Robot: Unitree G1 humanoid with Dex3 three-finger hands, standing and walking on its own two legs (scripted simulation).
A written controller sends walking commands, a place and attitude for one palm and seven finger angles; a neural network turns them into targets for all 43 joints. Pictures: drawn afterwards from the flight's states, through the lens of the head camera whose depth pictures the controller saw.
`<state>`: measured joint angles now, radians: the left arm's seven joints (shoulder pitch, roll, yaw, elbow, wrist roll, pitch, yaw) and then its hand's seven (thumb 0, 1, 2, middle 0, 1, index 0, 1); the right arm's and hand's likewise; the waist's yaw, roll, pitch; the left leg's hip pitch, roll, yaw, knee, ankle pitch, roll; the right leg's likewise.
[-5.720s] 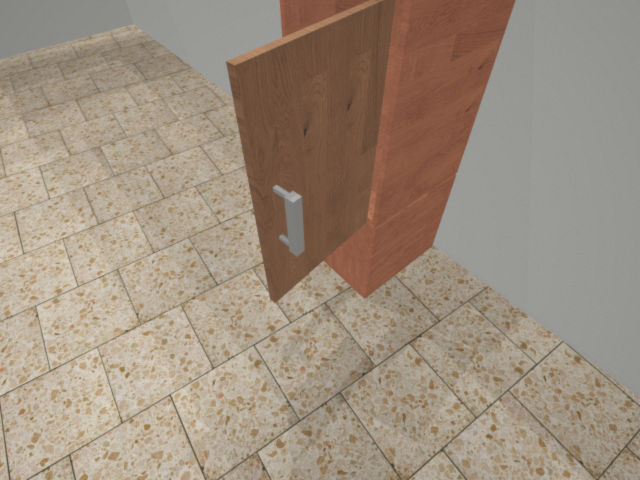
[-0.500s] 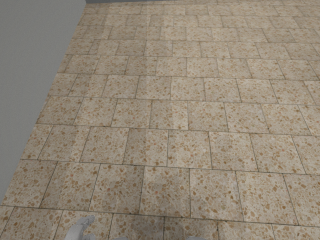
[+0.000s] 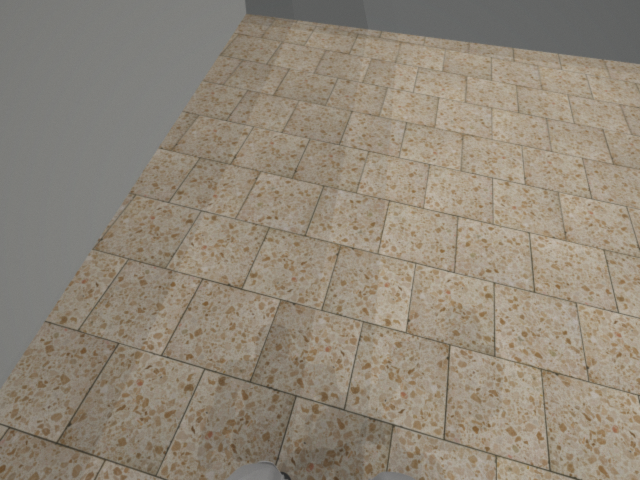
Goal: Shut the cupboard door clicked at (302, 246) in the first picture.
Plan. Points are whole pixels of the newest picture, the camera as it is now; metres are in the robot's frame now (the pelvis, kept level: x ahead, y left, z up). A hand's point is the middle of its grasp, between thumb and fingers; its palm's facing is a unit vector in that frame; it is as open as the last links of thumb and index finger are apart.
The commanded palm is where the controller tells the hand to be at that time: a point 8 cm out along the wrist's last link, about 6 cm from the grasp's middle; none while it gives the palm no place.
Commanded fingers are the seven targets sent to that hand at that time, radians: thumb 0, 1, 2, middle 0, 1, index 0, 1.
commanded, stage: walk to a spot facing it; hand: left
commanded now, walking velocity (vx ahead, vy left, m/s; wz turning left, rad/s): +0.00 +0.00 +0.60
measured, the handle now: out of the picture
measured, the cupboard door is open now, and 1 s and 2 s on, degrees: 98 98 98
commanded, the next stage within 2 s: none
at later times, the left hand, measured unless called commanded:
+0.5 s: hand out of the picture +0.08 +0.12 -0.14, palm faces +0.32 -0.91 -0.26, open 7.4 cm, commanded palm none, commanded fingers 0.00 0.90 0.90 -0.20 -0.30 -0.20 -0.30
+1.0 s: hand out of the picture +0.05 +0.12 -0.15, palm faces +0.59 -0.75 -0.32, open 7.4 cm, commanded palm none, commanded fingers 0.00 0.90 0.90 -0.20 -0.30 -0.20 -0.30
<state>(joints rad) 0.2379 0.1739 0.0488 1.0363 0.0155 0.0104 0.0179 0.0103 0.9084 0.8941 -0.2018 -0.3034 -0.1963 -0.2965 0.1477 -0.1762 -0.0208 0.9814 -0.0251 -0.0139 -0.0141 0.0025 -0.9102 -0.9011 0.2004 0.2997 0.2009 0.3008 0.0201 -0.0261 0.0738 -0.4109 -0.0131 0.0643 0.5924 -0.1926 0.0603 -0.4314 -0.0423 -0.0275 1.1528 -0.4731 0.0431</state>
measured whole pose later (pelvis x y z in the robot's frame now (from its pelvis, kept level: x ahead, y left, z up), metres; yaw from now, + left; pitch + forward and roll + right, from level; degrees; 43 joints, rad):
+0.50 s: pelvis +0.07 -0.09 +0.02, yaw +20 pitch +1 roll +3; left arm 0.20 0.19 0.03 0.90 0.03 0.00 0.02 0.01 0.90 0.89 -0.20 -0.30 -0.20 -0.30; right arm 0.16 -0.27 -0.08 0.93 -0.02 0.08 0.02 0.01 -0.91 -0.90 0.20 0.30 0.20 0.30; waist -0.02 -0.03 0.08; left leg -0.47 0.04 0.07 0.93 -0.43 -0.08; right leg -0.20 -0.11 -0.20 0.51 -0.33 -0.02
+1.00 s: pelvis +0.10 -0.12 +0.00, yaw +37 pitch +2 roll +1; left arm 0.17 0.25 0.06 0.85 0.02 0.02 0.01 0.01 0.91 0.89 -0.20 -0.30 -0.20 -0.30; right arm 0.14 -0.24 -0.06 0.89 -0.02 0.06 0.02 0.01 -0.90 -0.90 0.20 0.30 0.20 0.30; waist 0.00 0.02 0.08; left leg -0.38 0.00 -0.09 0.65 -0.32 -0.04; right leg -0.33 -0.04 -0.04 0.62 -0.33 0.04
